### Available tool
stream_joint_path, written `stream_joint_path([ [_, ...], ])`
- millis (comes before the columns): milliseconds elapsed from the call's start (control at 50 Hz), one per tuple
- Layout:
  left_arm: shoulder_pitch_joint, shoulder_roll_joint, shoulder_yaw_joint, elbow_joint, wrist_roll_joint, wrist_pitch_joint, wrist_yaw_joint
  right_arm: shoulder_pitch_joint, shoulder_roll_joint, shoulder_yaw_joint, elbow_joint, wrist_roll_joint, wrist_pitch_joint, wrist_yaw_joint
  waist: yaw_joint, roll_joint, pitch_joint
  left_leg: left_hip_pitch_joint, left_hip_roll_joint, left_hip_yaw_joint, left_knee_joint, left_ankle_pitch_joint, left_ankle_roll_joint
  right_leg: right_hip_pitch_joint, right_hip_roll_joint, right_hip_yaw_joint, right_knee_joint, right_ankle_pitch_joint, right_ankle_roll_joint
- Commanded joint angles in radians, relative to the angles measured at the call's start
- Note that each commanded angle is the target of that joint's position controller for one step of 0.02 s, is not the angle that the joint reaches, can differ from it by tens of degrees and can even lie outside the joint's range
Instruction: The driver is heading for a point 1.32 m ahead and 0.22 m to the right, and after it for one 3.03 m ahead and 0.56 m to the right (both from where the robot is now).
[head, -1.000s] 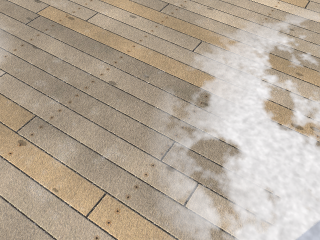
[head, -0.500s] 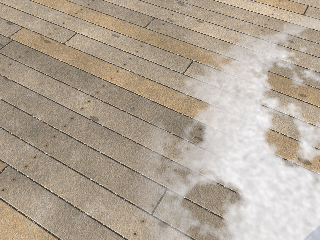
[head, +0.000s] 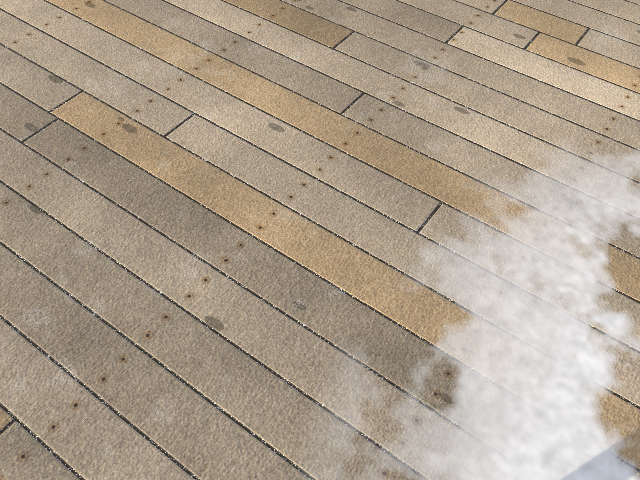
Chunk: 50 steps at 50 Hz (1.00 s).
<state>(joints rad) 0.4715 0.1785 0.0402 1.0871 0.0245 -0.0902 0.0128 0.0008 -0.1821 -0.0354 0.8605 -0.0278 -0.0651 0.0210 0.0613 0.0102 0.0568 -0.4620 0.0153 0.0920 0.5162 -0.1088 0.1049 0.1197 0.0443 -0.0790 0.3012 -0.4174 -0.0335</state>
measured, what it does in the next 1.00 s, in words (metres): walks ahead: right foot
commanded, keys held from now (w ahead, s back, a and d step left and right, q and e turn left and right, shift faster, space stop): w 1.00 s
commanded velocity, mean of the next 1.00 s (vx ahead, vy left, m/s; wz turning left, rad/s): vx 0.50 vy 0.00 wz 0.00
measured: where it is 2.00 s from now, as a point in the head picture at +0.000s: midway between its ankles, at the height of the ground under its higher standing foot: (346, 219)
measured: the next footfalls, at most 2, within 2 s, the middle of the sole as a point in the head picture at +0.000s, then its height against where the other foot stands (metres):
right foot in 0.58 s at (384, 471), level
left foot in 1.12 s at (305, 332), level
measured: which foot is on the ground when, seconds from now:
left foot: down 0.00-0.60, up 0.62-1.00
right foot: down 0.00-0.00, up 0.02-0.56, down 0.58-1.00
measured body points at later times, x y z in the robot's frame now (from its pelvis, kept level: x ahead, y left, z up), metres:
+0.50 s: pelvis +0.26 +0.02 +0.01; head +0.29 +0.02 +0.46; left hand +0.45 +0.23 -0.11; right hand +0.17 -0.21 -0.13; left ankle +0.13 +0.08 -0.72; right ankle +0.42 -0.09 -0.69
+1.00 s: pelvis +0.53 -0.01 +0.02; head +0.56 -0.01 +0.47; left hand +0.46 +0.23 -0.13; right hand +0.69 -0.23 -0.11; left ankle +0.70 +0.13 -0.68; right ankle +0.44 -0.07 -0.72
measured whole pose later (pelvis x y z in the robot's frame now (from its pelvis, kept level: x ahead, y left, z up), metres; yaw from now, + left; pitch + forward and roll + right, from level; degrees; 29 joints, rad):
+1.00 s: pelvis +0.53 -0.01 +0.02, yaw +0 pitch +0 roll -1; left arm 0.45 0.17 0.04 1.06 0.01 -0.10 0.00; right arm 0.07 -0.20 -0.04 0.90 -0.02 -0.03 0.03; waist 0.05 0.04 0.04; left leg -0.61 0.10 0.05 0.68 -0.02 0.03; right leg 0.06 0.09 -0.09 0.17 -0.24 -0.08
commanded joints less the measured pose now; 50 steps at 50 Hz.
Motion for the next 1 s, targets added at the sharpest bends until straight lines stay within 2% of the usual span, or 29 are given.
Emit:
stream_joint_path([
  [20,0.014,0.093,0.008,-0.074,-0.027,-0.003,-0.003,0.489,-0.232,-0.076,0.087,-0.039,-0.027,-0.029,-0.216,0.083,-0.280,0.658,0.225,-0.305,-0.074,-0.114,0.126,-0.387,-0.134,-0.015,0.680,0.582,-0.069],
  [40,0.109,0.049,0.006,-0.073,-0.045,-0.002,-0.009,0.499,-0.291,-0.089,0.091,-0.028,-0.018,-0.019,-0.168,0.243,-0.366,0.797,0.432,-0.749,-0.218,-0.128,0.240,-0.661,0.042,0.025,0.972,-0.137,-0.049],
  [60,0.012,0.127,0.028,-0.079,-0.020,0.005,-0.007,0.393,-0.241,-0.080,0.079,0.006,-0.006,-0.014,-0.138,0.089,-0.253,0.685,0.371,-0.689,-0.248,-0.227,0.203,-0.739,-0.030,0.137,1.027,-0.056,-0.067],
  [80,-0.072,0.121,0.029,-0.106,-0.015,0.000,-0.013,0.296,-0.172,-0.060,0.062,0.013,-0.009,-0.011,-0.111,0.044,-0.116,0.530,0.336,-0.537,-0.276,-0.204,0.169,-0.756,-0.072,0.130,0.988,0.044,-0.069],
  [100,-0.104,0.101,0.026,-0.110,-0.013,-0.002,-0.016,0.253,-0.124,-0.046,0.061,0.010,-0.016,-0.008,-0.085,0.015,-0.060,0.426,0.285,-0.436,-0.313,-0.122,0.133,-0.720,-0.106,0.127,0.927,0.106,-0.069],
  [140,-0.072,0.069,0.023,-0.099,0.011,0.022,-0.027,0.258,-0.077,-0.029,0.084,0.016,-0.027,-0.016,-0.035,0.045,-0.035,0.312,0.218,-0.304,-0.352,-0.011,0.089,-0.630,-0.137,0.117,0.849,0.147,-0.048],
  [180,-0.083,0.059,0.024,-0.104,0.015,0.040,-0.035,0.317,-0.092,-0.029,0.111,0.017,-0.042,-0.020,-0.025,0.046,-0.031,0.301,0.203,-0.256,-0.364,0.106,0.098,-0.629,-0.139,0.098,0.818,0.162,-0.030],
  [220,-0.156,0.064,0.025,-0.129,0.015,0.051,-0.040,0.354,-0.117,-0.033,0.125,0.020,-0.048,-0.022,-0.028,0.043,-0.008,0.314,0.186,-0.215,-0.390,0.122,0.096,-0.696,-0.153,0.079,0.767,0.222,-0.011],
  [260,-0.248,0.073,0.024,-0.161,0.012,0.056,-0.043,0.396,-0.118,-0.029,0.135,0.020,-0.046,-0.022,-0.047,0.042,0.015,0.342,0.176,-0.192,-0.408,0.148,0.091,-0.767,-0.164,0.064,0.695,0.293,0.004],
  [360,-0.427,0.061,0.010,-0.221,-0.001,0.051,-0.046,0.481,-0.112,-0.020,0.156,0.019,-0.043,-0.024,-0.091,0.047,0.039,0.416,0.153,-0.138,-0.404,0.276,0.068,-0.786,-0.140,0.021,0.460,0.412,0.017],
  [460,-0.541,0.067,0.002,-0.268,-0.003,0.041,-0.042,0.552,-0.116,-0.018,0.189,0.007,-0.037,-0.036,-0.121,0.057,0.058,0.567,0.190,-0.123,-0.354,0.409,0.084,-0.786,-0.102,-0.007,0.315,0.387,-0.021],
  [500,-0.533,0.077,0.005,-0.275,-0.003,0.032,-0.040,0.539,-0.127,-0.021,0.194,0.002,-0.035,-0.042,-0.101,0.061,0.054,0.610,0.210,-0.115,-0.302,0.530,0.082,-0.742,-0.082,-0.013,0.274,0.320,-0.051],
  [520,-0.495,0.084,0.009,-0.267,-0.004,0.027,-0.036,0.518,-0.135,-0.023,0.192,0.000,-0.034,-0.044,-0.077,0.067,0.034,0.612,0.210,-0.102,-0.248,0.663,0.072,-0.671,-0.056,-0.025,0.253,0.279,-0.070],
  [540,-0.417,0.098,0.018,-0.244,-0.003,0.022,-0.028,0.503,-0.147,-0.026,0.192,-0.001,-0.033,-0.045,-0.043,0.076,-0.008,0.611,0.206,-0.092,-0.156,0.797,0.061,-0.568,-0.022,-0.038,0.236,0.242,-0.090],
  [560,-0.271,0.115,0.030,-0.195,0.000,0.014,-0.020,0.485,-0.152,-0.027,0.191,0.002,-0.029,-0.043,0.019,0.060,-0.081,0.587,0.181,-0.070,0.006,0.836,0.045,-0.403,0.007,-0.050,0.177,0.268,-0.113],
  [580,-0.093,0.159,0.048,-0.143,0.019,0.004,-0.010,0.468,-0.141,-0.022,0.176,0.012,-0.029,-0.041,0.088,0.033,-0.180,0.423,0.147,-0.049,0.227,0.651,0.027,-0.138,-0.071,0.034,0.161,0.293,-0.152],
  [600,0.044,0.276,0.079,-0.129,0.045,0.003,-0.002,0.548,-0.052,-0.002,0.139,0.055,-0.030,-0.027,0.079,-0.163,-0.340,0.068,0.011,0.014,0.629,0.142,-0.022,0.201,-0.382,0.469,0.131,0.204,-0.277],
  [620,0.000,0.262,0.079,-0.130,0.013,0.020,-0.015,0.546,-0.103,-0.021,0.149,0.041,-0.029,-0.026,0.056,-0.160,-0.374,-0.098,-0.094,-0.095,0.823,-0.408,-0.016,0.205,-0.471,0.765,-0.012,0.192,-0.328],
  [640,-0.128,0.225,0.068,-0.146,-0.012,0.025,-0.019,0.448,-0.128,-0.032,0.122,0.023,-0.024,-0.027,0.007,-0.080,-0.198,-0.173,-0.016,-0.149,0.844,-0.322,-0.005,0.053,-0.424,0.605,-0.032,0.116,-0.290],
  [660,-0.205,0.154,0.049,-0.160,-0.014,0.020,-0.023,0.389,-0.116,-0.029,0.105,0.017,-0.030,-0.021,-0.015,-0.037,-0.094,-0.168,0.021,-0.146,0.785,-0.244,-0.005,-0.096,-0.385,0.489,-0.079,0.139,-0.258],
  [680,-0.233,0.112,0.036,-0.154,-0.011,0.013,-0.023,0.374,-0.096,-0.029,0.105,0.014,-0.025,-0.018,-0.047,-0.030,-0.032,-0.127,0.053,-0.141,0.716,-0.203,-0.006,-0.201,-0.334,0.394,-0.116,0.189,-0.215],
  [700,-0.236,0.079,0.024,-0.139,-0.015,0.007,-0.019,0.387,-0.080,-0.028,0.107,-0.002,-0.011,-0.014,-0.080,-0.041,-0.008,-0.072,0.073,-0.138,0.664,-0.176,-0.016,-0.278,-0.284,0.314,-0.143,0.233,-0.174],
  [720,-0.216,0.080,0.022,-0.126,-0.013,0.000,-0.016,0.416,-0.058,-0.025,0.116,-0.009,0.002,-0.007,-0.094,-0.072,-0.014,-0.031,0.077,-0.130,0.636,-0.170,-0.028,-0.312,-0.276,0.279,-0.153,0.276,-0.175],
  [740,-0.182,0.084,0.022,-0.112,-0.013,-0.009,-0.014,0.411,-0.056,-0.025,0.115,-0.013,0.010,-0.002,-0.097,-0.062,-0.011,-0.031,0.079,-0.119,0.626,-0.160,-0.037,-0.317,-0.264,0.256,-0.159,0.343,-0.180],
  [780,-0.143,0.118,0.027,-0.096,-0.014,-0.019,-0.013,0.351,-0.059,-0.027,0.092,-0.012,0.022,0.004,-0.102,-0.055,0.003,-0.087,0.093,-0.100,0.573,-0.109,-0.057,-0.307,-0.248,0.209,-0.182,0.384,-0.184],
  [840,-0.086,0.126,0.025,-0.084,-0.015,-0.019,-0.014,0.208,-0.073,-0.026,0.041,-0.007,0.027,0.008,-0.074,-0.056,0.031,-0.184,0.112,-0.074,0.441,-0.003,-0.083,-0.259,-0.229,0.167,-0.205,0.447,-0.179],
  [900,-0.039,0.123,0.019,-0.074,-0.016,-0.018,-0.015,0.093,-0.062,-0.016,0.003,0.003,0.024,0.011,-0.044,-0.062,0.038,-0.181,0.096,-0.045,0.273,0.081,-0.093,-0.216,-0.209,0.126,-0.199,0.524,-0.163],
  [940,0.001,0.127,0.018,-0.062,-0.015,-0.019,-0.012,0.031,-0.056,-0.010,-0.017,0.006,0.022,0.011,-0.023,-0.069,0.040,-0.171,0.078,-0.026,0.189,0.114,-0.087,-0.167,-0.213,0.112,-0.191,0.570,-0.158],
  [1000,0.046,0.132,0.017,-0.043,-0.007,-0.014,-0.004,-0.038,-0.067,-0.008,-0.045,0.005,0.017,0.008,-0.003,-0.075,0.050,-0.181,0.057,-0.017,0.109,0.097,-0.065,-0.063,-0.244,0.110,-0.158,0.637,-0.163],
])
